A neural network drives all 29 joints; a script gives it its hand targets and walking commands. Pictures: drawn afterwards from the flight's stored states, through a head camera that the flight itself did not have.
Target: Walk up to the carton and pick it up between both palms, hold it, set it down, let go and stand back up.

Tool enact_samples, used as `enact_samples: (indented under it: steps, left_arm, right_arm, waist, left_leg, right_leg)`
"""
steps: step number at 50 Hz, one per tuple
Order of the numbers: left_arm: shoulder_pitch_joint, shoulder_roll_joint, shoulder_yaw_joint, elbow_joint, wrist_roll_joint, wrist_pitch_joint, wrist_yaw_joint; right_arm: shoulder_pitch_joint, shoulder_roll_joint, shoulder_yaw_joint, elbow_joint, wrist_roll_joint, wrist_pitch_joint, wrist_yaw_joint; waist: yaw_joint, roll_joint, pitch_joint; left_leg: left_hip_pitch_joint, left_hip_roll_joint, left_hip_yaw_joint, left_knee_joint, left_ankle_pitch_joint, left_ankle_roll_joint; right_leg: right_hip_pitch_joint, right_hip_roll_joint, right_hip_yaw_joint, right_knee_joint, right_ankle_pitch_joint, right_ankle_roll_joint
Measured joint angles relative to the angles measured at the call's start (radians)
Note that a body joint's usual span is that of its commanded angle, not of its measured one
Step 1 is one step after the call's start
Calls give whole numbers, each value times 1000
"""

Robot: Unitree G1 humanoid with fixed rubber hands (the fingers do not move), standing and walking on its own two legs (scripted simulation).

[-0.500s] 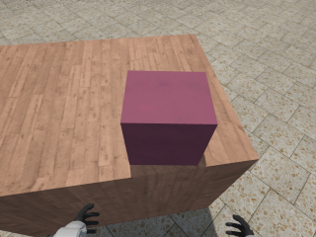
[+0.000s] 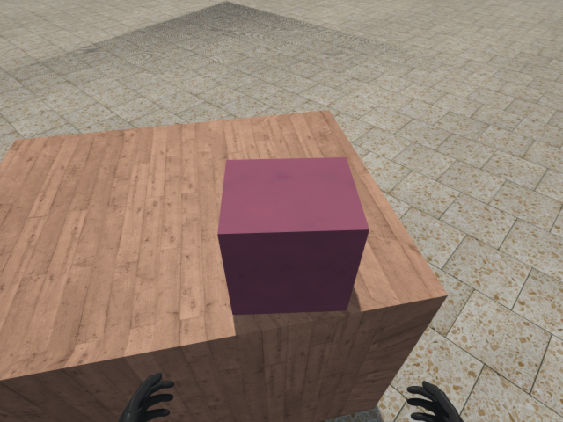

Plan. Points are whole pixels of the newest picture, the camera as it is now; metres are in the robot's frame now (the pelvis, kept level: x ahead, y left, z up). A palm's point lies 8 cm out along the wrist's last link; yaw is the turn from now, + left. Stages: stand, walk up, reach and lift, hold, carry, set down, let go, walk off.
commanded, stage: let go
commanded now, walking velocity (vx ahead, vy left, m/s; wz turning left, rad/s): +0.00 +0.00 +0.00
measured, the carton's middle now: (288, 237) +0.44 +0.01 +0.03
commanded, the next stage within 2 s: stand in 0.30 s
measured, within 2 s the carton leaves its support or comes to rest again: neither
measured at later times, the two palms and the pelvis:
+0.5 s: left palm out of the picture +0.15 +0.24 -0.10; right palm out of the picture +0.12 -0.23 -0.12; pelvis +0.03 +0.01 -0.01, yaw +1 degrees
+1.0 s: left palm out of the picture +0.04 +0.26 -0.14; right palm out of the picture +0.06 -0.21 -0.14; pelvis +0.05 +0.02 +0.00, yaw +1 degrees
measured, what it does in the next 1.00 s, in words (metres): shifts its weight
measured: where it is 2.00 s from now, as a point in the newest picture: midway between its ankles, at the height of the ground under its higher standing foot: outside the picture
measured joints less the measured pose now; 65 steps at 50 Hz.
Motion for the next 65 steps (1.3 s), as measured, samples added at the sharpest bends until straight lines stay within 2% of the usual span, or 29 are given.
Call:
enact_samples:
  steps: [8,16,21,27,45,65]
  left_arm:
    - [15,1,-11,2,-7,-29,18]
    - [23,6,-24,-14,-15,-38,24]
    - [80,-6,-19,64,43,-200,-4]
    - [135,-14,-14,167,27,-259,-9]
    - [194,-16,10,395,6,-237,27]
    - [226,-79,-9,603,6,-212,26]
  right_arm:
    - [1,-24,-15,3,-14,-31,-1]
    - [8,-31,-14,-3,-7,-40,6]
    - [62,-33,-14,17,-27,63,24]
    - [131,-28,-16,75,-16,82,33]
    - [176,-10,-24,203,-3,103,-15]
    - [209,38,-4,341,2,124,-27]
  waist:
    - [3,5,19]
    - [1,4,12]
    - [3,34,-33]
    - [3,36,-47]
    - [4,33,-33]
    - [-2,29,13]
  left_leg:
    - [-16,-6,25,48,-27,12]
    - [-20,-4,24,42,-33,9]
    - [-72,16,-3,102,-78,5]
    - [-80,18,-13,135,-122,7]
    - [-16,-2,-13,119,-141,26]
    - [4,-13,-12,70,-67,31]
  right_leg:
    - [-23,-7,21,54,-26,12]
    - [-26,-5,18,49,-34,8]
    - [-32,14,-8,26,-42,3]
    - [-20,17,-17,21,-68,5]
    - [53,-5,-20,-7,-85,23]
    - [60,-18,-20,-25,-29,31]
